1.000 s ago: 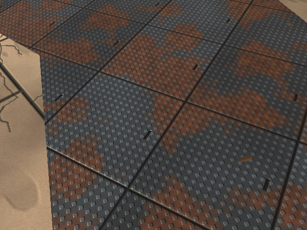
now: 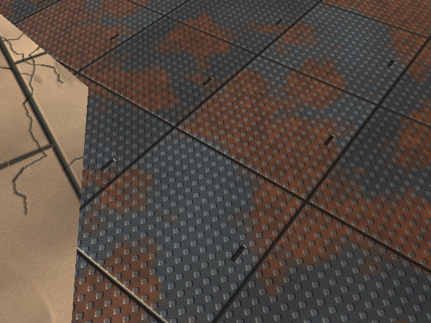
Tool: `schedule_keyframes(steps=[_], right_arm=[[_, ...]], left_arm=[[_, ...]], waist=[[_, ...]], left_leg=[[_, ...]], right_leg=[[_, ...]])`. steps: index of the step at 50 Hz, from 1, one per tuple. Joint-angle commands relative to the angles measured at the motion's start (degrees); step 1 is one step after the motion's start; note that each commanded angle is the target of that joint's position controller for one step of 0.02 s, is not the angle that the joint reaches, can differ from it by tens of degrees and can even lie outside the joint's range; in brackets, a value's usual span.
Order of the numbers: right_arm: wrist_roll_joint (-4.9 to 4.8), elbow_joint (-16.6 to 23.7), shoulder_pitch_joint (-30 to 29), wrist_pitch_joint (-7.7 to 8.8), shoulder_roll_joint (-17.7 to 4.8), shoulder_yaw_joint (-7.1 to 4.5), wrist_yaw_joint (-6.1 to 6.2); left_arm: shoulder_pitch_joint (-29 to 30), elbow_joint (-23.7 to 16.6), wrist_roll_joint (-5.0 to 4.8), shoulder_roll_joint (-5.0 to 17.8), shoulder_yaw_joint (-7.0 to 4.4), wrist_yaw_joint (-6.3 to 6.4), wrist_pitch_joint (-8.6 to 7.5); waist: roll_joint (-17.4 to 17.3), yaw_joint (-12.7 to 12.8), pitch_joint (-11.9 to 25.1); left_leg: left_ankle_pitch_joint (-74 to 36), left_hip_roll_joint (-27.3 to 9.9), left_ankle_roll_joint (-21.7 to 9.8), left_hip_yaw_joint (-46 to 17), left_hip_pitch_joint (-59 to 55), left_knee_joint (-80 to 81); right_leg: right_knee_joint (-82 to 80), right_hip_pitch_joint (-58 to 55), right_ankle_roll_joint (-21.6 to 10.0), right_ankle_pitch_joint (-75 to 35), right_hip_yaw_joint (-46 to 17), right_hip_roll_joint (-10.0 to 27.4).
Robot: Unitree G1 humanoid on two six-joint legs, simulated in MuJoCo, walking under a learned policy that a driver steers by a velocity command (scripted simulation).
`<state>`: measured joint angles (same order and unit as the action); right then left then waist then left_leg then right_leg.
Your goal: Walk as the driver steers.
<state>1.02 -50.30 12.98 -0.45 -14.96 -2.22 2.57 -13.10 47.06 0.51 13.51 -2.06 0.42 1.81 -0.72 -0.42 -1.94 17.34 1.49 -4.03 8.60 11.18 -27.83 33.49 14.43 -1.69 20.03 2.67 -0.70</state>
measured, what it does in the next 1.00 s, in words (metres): steps on the spot: right foot, then left foot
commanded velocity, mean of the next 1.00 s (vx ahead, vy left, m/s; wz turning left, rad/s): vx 0.01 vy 0.00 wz -0.18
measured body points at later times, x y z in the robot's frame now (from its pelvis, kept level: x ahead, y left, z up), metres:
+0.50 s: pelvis +0.01 +0.00 +0.01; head +0.05 -0.02 +0.45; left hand +0.16 +0.26 -0.11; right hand +0.09 -0.31 -0.10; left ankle +0.06 +0.11 -0.71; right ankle -0.02 -0.09 -0.73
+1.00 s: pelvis +0.00 +0.00 +0.01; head +0.04 -0.01 +0.45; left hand +0.17 +0.26 -0.11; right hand +0.03 -0.30 -0.12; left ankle +0.06 +0.10 -0.73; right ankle -0.03 -0.10 -0.73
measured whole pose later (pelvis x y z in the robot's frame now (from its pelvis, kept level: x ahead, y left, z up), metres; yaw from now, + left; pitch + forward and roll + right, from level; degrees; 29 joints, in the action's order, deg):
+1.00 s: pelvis +0.00 +0.00 +0.01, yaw -7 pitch +1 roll +0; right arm 0.7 -47.1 13.9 -3.0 -17.8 -4.3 -0.2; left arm -8.3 46.1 0.1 17.1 -1.9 2.4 1.7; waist -0.9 -1.7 -4.1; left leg 8.3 6.7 -0.8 -13.4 16.3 -24.8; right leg 31.5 13.8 0.1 21.7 -3.9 -4.3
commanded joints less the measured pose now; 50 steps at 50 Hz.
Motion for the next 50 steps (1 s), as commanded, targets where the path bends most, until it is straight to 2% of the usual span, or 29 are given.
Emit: schedule_keyframes(steps=[1,2,3,4,5,6,7,8,10,15,21,25,27,28,29,30,31,32,33,34,35,37,41,44,48,50], right_arm=[[-0.14,3.2,2.1,0.20,-7.4,-2.08,0.02],[-0.50,6.1,-0.1,-0.10,-2.6,-0.89,0.17],[0.50,5.9,-1.7,-1.02,-4.5,-1.06,0.38],[0.10,5.7,-1.6,-1.30,-4.7,-1.19,0.06],[-0.25,5.6,-2.0,-1.09,-5.3,-1.36,-0.19],[0.10,5.8,-2.4,-0.98,-6.6,-1.74,-0.46],[0.57,5.6,-1.4,-1.05,-7.2,-1.85,-0.89],[0.58,5.6,-0.8,-1.19,-7.0,-1.85,-1.23],[0.13,6.5,-1.4,-1.45,-6.3,-1.65,-1.52],[-0.12,8.9,-4.7,-2.09,-6.4,-1.41,-1.16],[-0.52,11.2,-7.0,-1.59,-6.8,-0.99,-0.84],[-1.09,11.2,-4.1,-0.80,-7.0,-0.71,-0.47],[-0.62,9.7,0.4,-0.20,-5.8,-0.37,-0.16],[0.14,9.9,-0.5,0.29,-6.6,-0.23,0.25],[0.74,11.5,-2.9,0.64,-8.3,0.48,0.38],[0.47,10.5,-2.8,0.48,-9.5,0.55,-0.26],[0.18,10.0,-4.2,0.86,-6.7,1.32,-1.05],[-0.15,9.7,-6.4,1.10,-5.2,1.87,-1.57],[0.22,9.5,-6.7,0.98,-6.3,1.57,-1.74],[0.04,9.0,-5.2,0.85,-9.0,0.66,-1.54],[-0.18,8.4,-3.5,0.65,-10.4,-0.02,-1.56],[-0.76,7.4,-0.3,0.37,-11.8,-1.10,-1.76],[-0.61,6.5,2.0,-0.33,-11.2,-2.42,-1.93],[-0.31,6.3,1.9,-0.88,-11.0,-3.27,-2.12],[-0.08,6.9,-1.3,-1.86,-11.3,-4.09,-2.77],[-0.61,7.6,-4.1,-2.50,-11.0,-4.18,-2.81]], left_arm=[[-5.1,-3.2,0.99,10.3,-2.54,0.27,-1.66],[-6.6,-3.7,0.68,17.2,-4.39,0.22,-1.59],[-11.9,-1.9,-0.24,15.0,-4.27,0.25,-1.30],[-9.0,-2.1,-0.39,12.6,-3.76,0.40,-0.98],[-4.1,-3.2,-0.27,10.8,-3.31,0.64,-0.39],[-1.1,-4.2,-0.50,9.9,-3.05,0.85,-0.07],[-0.3,-4.7,-0.62,9.5,-2.96,0.85,-0.01],[-1.0,-4.8,-0.66,9.9,-3.09,0.62,-0.07],[-3.0,-4.3,-0.64,11.2,-3.60,0.44,-0.41],[-5.1,-4.3,0.04,12.7,-4.18,0.67,-0.21],[-3.8,-5.5,0.64,13.9,-4.73,0.30,0.34],[-0.9,-6.2,0.71,13.4,-4.56,0.05,0.60],[1.5,-6.2,-0.14,11.7,-3.67,0.44,0.73],[-0.5,-5.8,-0.11,8.7,-2.55,0.64,0.45],[-6.5,-5.1,0.75,3.9,-1.14,0.74,0.25],[-5.5,-4.1,0.36,8.8,-2.46,1.37,1.08],[-5.2,-2.8,0.75,9.6,-2.43,1.51,1.59],[-4.0,-2.0,0.65,9.0,-2.20,1.14,1.72],[-2.7,-1.6,0.45,8.7,-2.07,0.90,1.64],[-1.3,-1.8,0.59,9.5,-2.25,0.73,1.59],[-0.9,-1.4,0.56,9.9,-2.27,0.70,1.49],[0.7,-1.4,0.24,9.6,-2.09,0.95,1.33],[4.2,-2.5,-0.09,8.5,-1.61,1.54,0.94],[4.8,-3.2,-0.32,7.9,-1.19,1.74,0.38],[1.3,-3.1,-0.56,8.0,-0.88,2.10,-0.52],[-3.4,-2.0,-0.25,8.1,-0.94,2.68,-1.04]], waist=[[5.3,1.7,6.4],[16.1,2.2,4.5],[8.5,4.5,6.2],[5.6,2.6,3.4],[3.9,1.0,0.9],[4.8,0.0,0.5],[5.9,-0.2,2.2],[5.4,-0.1,4.0],[4.5,0.5,5.2],[6.7,2.1,4.2],[7.4,2.4,4.1],[8.5,1.2,4.6],[7.2,-1.7,4.6],[2.4,-0.3,5.1],[-9.9,3.1,6.8],[-10.8,1.7,5.4],[-7.2,2.7,3.0],[-7.2,3.4,0.8],[-8.7,3.1,0.5],[-10.5,2.3,0.3],[-9.8,1.7,1.0],[-7.9,0.8,2.0],[-7.8,-0.4,3.0],[-7.5,-0.7,4.4],[-8.3,0.8,5.6],[-6.9,3.6,4.9]], left_leg=[[-21.2,-9.8,-0.4,-4.3,3.1,-15.4],[16.8,1.8,3.5,-1.3,19.0,-25.6],[21.2,0.2,4.1,-8.1,19.7,-34.8],[17.0,-0.9,4.6,-9.8,21.6,-37.9],[12.1,-1.9,5.0,-10.5,22.7,-36.9],[8.8,-2.2,5.5,-10.7,23.7,-35.7],[6.8,-2.0,6.1,-10.3,22.7,-35.8],[5.7,-1.4,6.6,-9.9,21.8,-36.2],[4.7,-1.5,7.2,-10.0,22.1,-34.5],[4.9,-1.4,7.6,-10.6,22.8,-27.5],[5.4,0.1,6.3,-11.9,17.1,-20.1],[5.4,1.0,4.5,-11.8,8.1,-10.4],[-5.2,0.2,3.3,-10.7,-2.2,5.3],[-8.4,-5.5,2.2,-17.0,-7.5,11.6],[-20.0,-19.6,-0.5,-32.1,-11.9,14.3],[-25.1,-21.9,-7.8,-37.1,-2.1,12.9],[-20.2,-19.5,-8.5,-35.3,0.4,14.2],[-15.7,-15.4,-6.4,-31.4,1.8,14.4],[-15.2,-11.7,-4.5,-28.8,1.1,13.5],[-17.5,-10.5,-4.2,-28.6,-0.8,12.3],[-21.0,-10.2,-4.7,-29.0,-3.0,11.1],[-24.4,-11.0,-6.1,-30.8,-6.2,9.8],[-23.2,-10.8,-8.1,-33.6,-7.9,9.6],[-22.0,-10.3,-8.4,-35.4,-6.7,9.5],[-19.7,-8.6,-6.2,-37.5,-1.4,8.9],[-11.0,-5.1,-1.9,-36.1,5.6,6.5]], right_leg=[[-15.4,-10.1,-4.6,-21.8,-13.9,8.6],[-13.9,-14.5,-14.4,-54.8,-31.8,23.4],[-12.1,-14.8,-19.8,-57.9,-28.8,23.6],[-12.2,-13.1,-19.0,-54.1,-24.2,19.7],[-13.2,-11.1,-15.9,-48.3,-20.7,15.5],[-13.3,-11.5,-13.5,-46.6,-19.1,12.8],[-12.9,-12.3,-12.7,-49.3,-17.7,11.2],[-12.5,-13.0,-12.5,-51.0,-17.3,10.6],[-12.0,-14.4,-12.2,-51.1,-18.0,10.2],[-11.8,-13.8,-11.9,-45.0,-22.4,9.8],[-10.8,-9.3,-11.6,-38.2,-28.5,9.0],[-9.1,-6.7,-9.4,-38.3,-30.8,8.0],[-7.0,-2.7,-5.4,-29.8,-29.1,5.5],[-4.5,0.9,-2.3,-18.1,-26.4,2.7],[4.1,4.8,0.3,5.8,-18.4,-3.7],[5.8,2.5,0.8,14.5,-14.6,-7.4],[7.3,0.7,1.3,11.6,-14.1,-4.3],[5.5,-0.1,1.9,7.4,-12.0,-2.8],[4.6,-0.3,2.5,5.1,-9.9,-3.2],[5.6,1.6,3.1,4.4,-8.2,-3.6],[7.5,3.2,3.6,5.3,-7.3,-3.9],[10.6,6.7,4.3,7.0,-6.7,-3.9],[13.3,10.4,4.3,8.1,-6.6,-3.2],[10.8,8.9,3.5,7.5,-6.4,-3.2],[0.5,0.4,1.7,4.0,-6.2,-4.3],[-14.4,-9.4,0.6,-5.2,-5.5,-3.9]])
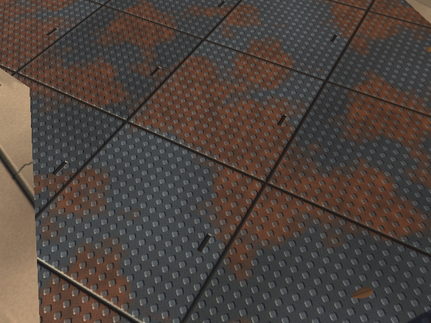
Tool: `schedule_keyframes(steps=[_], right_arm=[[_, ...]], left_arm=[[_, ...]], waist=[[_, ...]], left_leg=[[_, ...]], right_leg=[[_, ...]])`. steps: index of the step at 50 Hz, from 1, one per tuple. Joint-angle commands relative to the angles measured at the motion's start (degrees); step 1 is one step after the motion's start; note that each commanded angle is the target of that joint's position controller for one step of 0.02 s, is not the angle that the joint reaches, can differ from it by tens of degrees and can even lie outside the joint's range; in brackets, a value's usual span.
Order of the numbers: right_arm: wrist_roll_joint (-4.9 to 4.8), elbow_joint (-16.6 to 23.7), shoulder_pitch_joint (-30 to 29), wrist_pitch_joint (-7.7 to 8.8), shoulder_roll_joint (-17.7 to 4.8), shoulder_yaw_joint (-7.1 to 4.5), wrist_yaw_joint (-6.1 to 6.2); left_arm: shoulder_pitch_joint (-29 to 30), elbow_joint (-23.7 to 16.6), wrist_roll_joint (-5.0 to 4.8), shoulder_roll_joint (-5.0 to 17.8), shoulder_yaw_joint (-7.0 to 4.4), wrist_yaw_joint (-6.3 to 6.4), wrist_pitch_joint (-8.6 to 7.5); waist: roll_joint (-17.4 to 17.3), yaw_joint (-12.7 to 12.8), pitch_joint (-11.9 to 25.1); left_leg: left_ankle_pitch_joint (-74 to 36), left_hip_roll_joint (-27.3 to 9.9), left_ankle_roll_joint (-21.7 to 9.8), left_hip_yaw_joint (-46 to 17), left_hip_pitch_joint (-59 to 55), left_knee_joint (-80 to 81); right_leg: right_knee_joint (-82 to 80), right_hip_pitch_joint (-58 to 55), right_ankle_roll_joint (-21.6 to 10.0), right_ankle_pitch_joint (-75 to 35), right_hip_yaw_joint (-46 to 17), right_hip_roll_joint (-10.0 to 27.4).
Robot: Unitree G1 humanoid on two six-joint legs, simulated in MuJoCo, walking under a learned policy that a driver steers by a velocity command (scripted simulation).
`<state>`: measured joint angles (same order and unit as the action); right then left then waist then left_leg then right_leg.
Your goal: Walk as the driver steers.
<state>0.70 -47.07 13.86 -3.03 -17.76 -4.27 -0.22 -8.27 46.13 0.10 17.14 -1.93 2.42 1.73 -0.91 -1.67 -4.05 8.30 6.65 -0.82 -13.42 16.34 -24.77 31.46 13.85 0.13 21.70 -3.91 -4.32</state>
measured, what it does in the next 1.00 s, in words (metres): steps on the spot: right foot, then left foot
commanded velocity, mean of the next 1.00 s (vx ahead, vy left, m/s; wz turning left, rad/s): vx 0.00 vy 0.00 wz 0.17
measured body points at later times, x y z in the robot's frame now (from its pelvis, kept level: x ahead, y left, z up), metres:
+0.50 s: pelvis -0.02 +0.00 -0.01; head +0.02 +0.01 +0.44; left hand -0.02 +0.29 -0.13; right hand +0.20 -0.22 -0.12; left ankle -0.06 +0.09 -0.73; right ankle -0.01 -0.10 -0.74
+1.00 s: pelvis -0.04 +0.00 +0.00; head -0.01 +0.01 +0.44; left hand +0.00 +0.29 -0.13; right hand +0.10 -0.25 -0.13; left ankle -0.05 +0.09 -0.74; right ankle -0.05 -0.10 -0.71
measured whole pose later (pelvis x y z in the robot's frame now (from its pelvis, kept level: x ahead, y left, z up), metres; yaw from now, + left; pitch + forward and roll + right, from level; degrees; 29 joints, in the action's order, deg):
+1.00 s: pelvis -0.04 +0.00 +0.00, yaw +7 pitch -1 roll +0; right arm 1.7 -47.4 10.1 -1.2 -15.2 -2.1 1.8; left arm -12.9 47.5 0.7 15.5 -3.5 -1.6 4.7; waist 0.2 0.4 -5.3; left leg 15.3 -1.4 -3.0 11.8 10.6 -26.9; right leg 45.4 18.4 0.3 26.4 2.5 0.8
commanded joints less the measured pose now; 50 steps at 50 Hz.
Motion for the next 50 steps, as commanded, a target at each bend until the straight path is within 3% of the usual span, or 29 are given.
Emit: schedule_keyframes(steps=[1,2,3,4,5,6,7,9,14,19,23,25,26,27,28,29,30,31,33,35,41,46,50], right_arm=[[-0.68,4.9,-3.4,0.19,-5.8,-1.53,0.06],[-1.11,5.7,-0.7,0.55,-2.6,-0.87,0.40],[0.64,4.6,-1.0,0.45,-7.7,-1.94,1.01],[0.56,3.7,-0.2,0.30,-8.4,-2.41,0.86],[0.73,2.4,1.3,-0.02,-7.6,-2.42,0.46],[0.80,1.7,2.6,-0.44,-7.2,-2.41,-0.07],[0.79,1.3,3.2,-0.73,-7.0,-2.31,-0.61],[0.53,1.9,1.1,-0.97,-6.5,-1.93,-1.24],[0.09,4.2,-3.7,-1.59,-5.2,-1.15,-1.99],[-0.36,6.4,-6.3,-1.75,-3.4,-0.30,-2.51],[-0.85,7.5,-5.9,-1.35,-2.9,0.05,-2.27],[-0.28,6.6,-2.7,-0.60,-2.3,0.29,-1.75],[0.73,6.1,-1.3,0.24,-3.6,0.25,-1.12],[1.76,6.7,0.0,1.24,-7.7,-0.02,-0.38],[0.28,6.7,-0.8,1.73,-9.1,0.04,0.21],[0.04,5.7,-1.6,2.14,-4.5,1.41,0.45],[0.37,5.4,-5.4,2.44,-0.9,2.98,0.85],[0.89,5.4,-8.1,2.42,-0.4,3.39,1.35],[0.41,4.4,-7.2,2.53,-3.5,2.79,2.42],[-0.21,3.9,-5.4,2.18,-4.9,2.19,2.46],[0.45,3.2,-4.1,1.87,-3.6,1.60,3.02],[0.91,2.6,-3.5,2.43,-4.4,0.76,2.64],[1.15,2.8,-4.2,2.49,-6.3,-0.08,1.83]], left_arm=[[-7.8,-1.4,1.01,8.7,-1.96,1.25,-1.21],[-3.3,-3.9,1.45,14.2,-2.86,1.26,-0.96],[-1.8,-4.0,2.24,13.2,-2.76,0.72,-0.71],[0.3,-4.9,2.00,8.9,-1.54,0.34,-0.90],[2.4,-5.3,1.59,6.1,-0.79,0.14,-1.12],[3.3,-5.9,1.44,5.4,-0.52,0.23,-1.34],[2.5,-6.1,1.37,5.5,-0.49,0.47,-1.52],[-1.3,-5.3,1.30,6.0,-0.68,0.42,-1.59],[-7.2,-3.6,1.35,7.3,-1.60,0.27,-1.64],[-6.4,-3.6,1.65,8.1,-2.24,-0.60,-1.80],[-5.9,-3.2,1.64,9.2,-2.78,-1.43,-1.57],[-4.5,-2.9,0.85,9.3,-2.83,-1.66,-1.08],[-6.1,-2.2,0.67,8.0,-2.44,-1.76,-0.85],[-8.7,-3.6,1.34,2.1,-0.72,-2.27,-0.54],[-6.4,-4.0,1.01,1.2,-0.18,-1.53,0.63],[-5.9,-2.9,0.63,3.5,-0.64,-1.49,1.47],[-6.3,-1.6,0.09,2.7,-0.51,-1.96,1.64],[-7.6,0.0,0.04,3.5,-0.77,-2.23,1.47],[-10.0,2.1,1.04,5.7,-1.75,-2.55,1.24],[-10.7,2.8,0.57,5.6,-2.12,-2.68,1.26],[-6.8,1.2,0.79,3.8,-2.63,-3.04,2.32],[-4.8,-1.2,0.91,2.0,-2.24,-3.79,2.46],[-4.8,-3.0,0.32,2.2,-2.27,-4.29,2.28]], waist=[[1.2,3.5,6.1],[14.1,1.7,5.6],[9.0,1.7,3.4],[5.9,-0.1,1.7],[5.0,-1.4,0.2],[6.6,-1.9,0.7],[8.2,-1.3,1.3],[7.6,0.7,2.2],[8.6,3.9,3.4],[9.3,3.9,4.0],[10.7,3.5,5.5],[8.9,0.8,6.2],[4.3,0.0,7.0],[-11.0,1.3,9.9],[-12.3,-0.1,8.3],[-6.3,0.3,6.5],[-5.9,2.1,3.4],[-6.1,3.3,1.9],[-7.6,3.0,3.0],[-5.3,2.6,4.6],[-5.6,0.9,1.6],[-5.9,0.8,3.2],[-7.1,1.4,5.2]], left_leg=[[10.6,-5.5,-1.7,-9.6,7.5,-3.0],[21.2,3.9,0.6,3.2,15.1,-16.3],[23.4,-0.1,0.9,5.4,12.9,-27.8],[21.1,-1.3,0.5,5.3,10.8,-33.3],[17.9,-1.9,0.7,6.0,10.7,-37.5],[15.4,-2.1,1.1,6.8,11.6,-40.3],[14.9,-2.3,1.8,8.0,12.9,-42.2],[14.7,-2.9,3.1,9.3,14.9,-41.4],[16.6,-4.4,4.2,11.0,16.5,-33.4],[18.2,-6.0,2.6,14.5,9.2,-24.1],[18.3,-5.1,0.4,16.8,1.8,-15.1],[9.1,-4.1,-1.2,17.4,-5.7,-1.8],[0.9,-6.2,-2.0,12.8,-13.0,7.7],[-11.1,-22.9,-4.5,-6.1,-22.8,11.2],[-23.6,-30.6,-13.0,-9.2,-11.8,8.9],[-24.0,-27.5,-14.3,-4.1,-9.7,8.6],[-21.4,-24.1,-12.5,0.7,-7.9,9.4],[-20.0,-20.9,-9.9,4.3,-7.9,9.8],[-31.1,-18.8,-8.6,8.7,-11.8,7.0],[-33.9,-20.2,-9.2,10.2,-13.9,5.8],[-15.3,-22.1,-12.1,10.3,-13.3,8.5],[-14.5,-23.8,-13.1,11.6,-12.7,6.8],[-17.3,-25.2,-12.1,13.0,-10.4,3.7]], right_leg=[[-19.3,-12.9,-3.0,-2.5,-7.8,8.2],[-23.7,-12.3,-8.1,1.3,-24.6,23.2],[-21.9,-2.4,-12.5,-3.7,-23.6,26.3],[-20.8,0.7,-12.9,-8.7,-19.7,23.6],[-19.7,1.5,-11.5,-12.4,-13.6,19.7],[-18.7,-0.7,-10.2,-15.5,-9.2,16.8],[-17.4,-3.0,-10.2,-21.6,-6.5,15.8],[-15.3,-8.1,-10.9,-29.6,-3.9,15.8],[-12.9,-16.4,-12.4,-35.3,-2.8,19.0],[-11.3,-12.7,-12.7,-36.8,1.1,20.5],[-8.1,-9.7,-11.8,-38.9,2.6,21.0],[-3.2,-6.4,-9.1,-34.5,4.7,19.4],[1.3,-0.9,-5.9,-27.7,6.4,17.5],[13.6,10.4,-1.8,-0.3,10.7,12.2],[17.2,9.5,-0.6,13.6,7.2,6.5],[18.5,6.4,-0.2,12.3,2.9,8.0],[17.3,5.8,-0.2,9.1,1.3,7.8],[15.8,5.5,0.0,5.9,0.7,7.1],[19.2,6.6,0.4,3.2,0.9,4.3],[24.2,8.2,1.1,3.4,1.0,3.5],[25.3,13.6,2.6,3.4,3.1,4.7],[17.7,10.6,1.1,5.0,5.4,5.6],[10.9,4.8,-1.0,4.9,7.5,5.2]])
Keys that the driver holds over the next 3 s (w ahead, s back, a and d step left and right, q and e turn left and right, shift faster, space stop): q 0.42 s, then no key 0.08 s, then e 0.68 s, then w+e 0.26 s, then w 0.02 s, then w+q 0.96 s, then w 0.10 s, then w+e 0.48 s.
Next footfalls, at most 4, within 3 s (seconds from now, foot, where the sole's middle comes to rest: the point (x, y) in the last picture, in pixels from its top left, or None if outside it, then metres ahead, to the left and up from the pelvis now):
0.02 right None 0.03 -0.10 -0.78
0.52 left None -0.02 0.10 -0.78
1.08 right None -0.01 -0.10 -0.78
1.68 left None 0.20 0.07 -0.78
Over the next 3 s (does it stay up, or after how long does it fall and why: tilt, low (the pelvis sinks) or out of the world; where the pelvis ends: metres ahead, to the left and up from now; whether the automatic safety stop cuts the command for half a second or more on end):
stays up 0.75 0.10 0.01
